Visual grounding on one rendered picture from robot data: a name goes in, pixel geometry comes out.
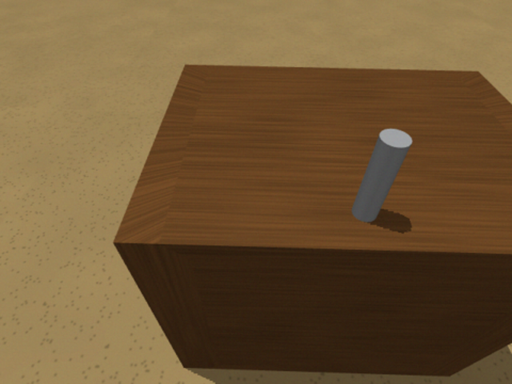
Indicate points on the can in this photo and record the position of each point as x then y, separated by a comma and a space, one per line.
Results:
388, 155

